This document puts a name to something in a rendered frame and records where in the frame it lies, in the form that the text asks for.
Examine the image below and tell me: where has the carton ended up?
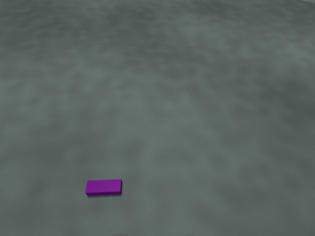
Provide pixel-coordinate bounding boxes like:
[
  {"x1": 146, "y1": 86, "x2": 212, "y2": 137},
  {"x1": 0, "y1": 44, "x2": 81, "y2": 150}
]
[{"x1": 85, "y1": 179, "x2": 123, "y2": 196}]

